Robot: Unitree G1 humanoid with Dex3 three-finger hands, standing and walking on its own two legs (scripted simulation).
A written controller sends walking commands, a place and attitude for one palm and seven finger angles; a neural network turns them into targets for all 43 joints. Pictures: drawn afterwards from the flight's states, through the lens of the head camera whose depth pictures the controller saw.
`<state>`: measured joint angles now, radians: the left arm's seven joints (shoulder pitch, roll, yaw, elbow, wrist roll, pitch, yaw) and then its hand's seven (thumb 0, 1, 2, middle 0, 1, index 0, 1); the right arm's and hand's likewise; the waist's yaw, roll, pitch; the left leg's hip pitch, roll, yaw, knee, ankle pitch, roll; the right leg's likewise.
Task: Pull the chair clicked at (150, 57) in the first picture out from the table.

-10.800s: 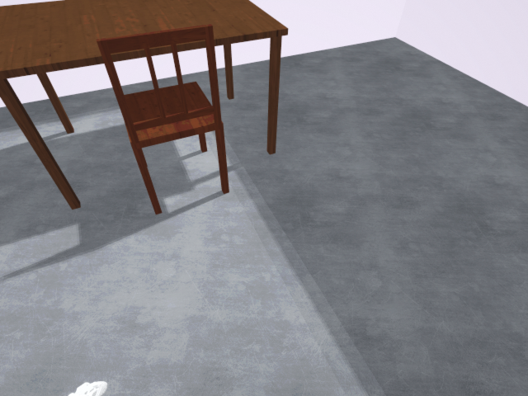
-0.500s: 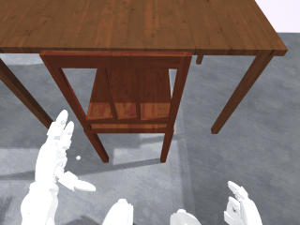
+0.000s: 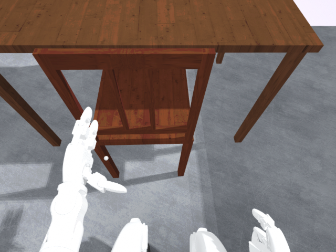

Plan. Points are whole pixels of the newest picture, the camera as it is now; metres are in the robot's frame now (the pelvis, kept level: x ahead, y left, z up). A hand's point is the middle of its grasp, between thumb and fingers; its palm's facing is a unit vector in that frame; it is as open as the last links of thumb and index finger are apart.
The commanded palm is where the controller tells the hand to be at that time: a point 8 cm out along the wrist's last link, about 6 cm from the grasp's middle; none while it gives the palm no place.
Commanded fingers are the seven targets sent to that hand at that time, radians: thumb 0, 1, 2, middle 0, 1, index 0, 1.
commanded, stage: aim the fingers beside a spindle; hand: left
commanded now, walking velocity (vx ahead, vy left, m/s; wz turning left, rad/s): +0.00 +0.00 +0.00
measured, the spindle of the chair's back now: (119, 103) +0.50 +0.16 -0.01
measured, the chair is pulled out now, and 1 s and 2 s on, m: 0.00 0.00 0.00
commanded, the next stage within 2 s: push the fingers through the gap in 1.06 s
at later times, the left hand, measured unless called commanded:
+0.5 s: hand (121, 147) +0.36 +0.13 +0.01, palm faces +0.02 -1.00 -0.02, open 16.9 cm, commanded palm +0.33 +0.18 +0.01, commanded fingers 0.00 -0.50 0.30 -0.06 -0.08 -0.06 -0.08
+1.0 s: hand (123, 148) +0.35 +0.12 +0.00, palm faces +0.04 -1.00 -0.03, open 16.9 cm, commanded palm +0.33 +0.18 +0.00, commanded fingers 0.00 -0.50 0.30 -0.06 -0.08 -0.06 -0.08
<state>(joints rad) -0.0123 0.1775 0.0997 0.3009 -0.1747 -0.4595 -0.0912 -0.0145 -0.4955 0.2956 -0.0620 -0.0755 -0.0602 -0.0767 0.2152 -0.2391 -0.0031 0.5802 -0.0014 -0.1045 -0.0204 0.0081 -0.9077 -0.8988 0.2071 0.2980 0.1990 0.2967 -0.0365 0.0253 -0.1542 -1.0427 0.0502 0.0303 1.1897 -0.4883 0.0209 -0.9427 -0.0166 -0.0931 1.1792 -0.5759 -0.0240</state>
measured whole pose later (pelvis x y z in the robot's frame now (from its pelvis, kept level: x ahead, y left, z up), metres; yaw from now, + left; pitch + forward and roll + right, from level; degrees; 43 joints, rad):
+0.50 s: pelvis -0.01 +0.01 -0.02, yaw +0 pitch +22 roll -2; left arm -0.21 0.14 0.06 0.47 -0.10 -0.48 0.03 -0.01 -0.50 0.30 -0.06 -0.08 -0.06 -0.08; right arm 0.20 -0.23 0.00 0.58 -0.01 -0.01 0.02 0.01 -0.91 -0.90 0.21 0.30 0.20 0.30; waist -0.05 0.03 -0.16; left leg -1.14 0.05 0.04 1.26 -0.50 0.03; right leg -1.04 -0.02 -0.09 1.25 -0.59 -0.02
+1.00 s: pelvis -0.01 +0.00 -0.02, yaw +0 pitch +22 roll -2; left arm -0.22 0.15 0.07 0.52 -0.10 -0.51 0.03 -0.01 -0.50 0.30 -0.06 -0.08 -0.06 -0.08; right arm 0.20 -0.24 -0.01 0.58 -0.01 0.02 0.01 0.01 -0.91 -0.90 0.21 0.30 0.20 0.30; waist -0.05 0.02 -0.16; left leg -1.14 0.05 0.03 1.26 -0.50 0.02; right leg -1.04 -0.01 -0.09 1.26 -0.59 -0.03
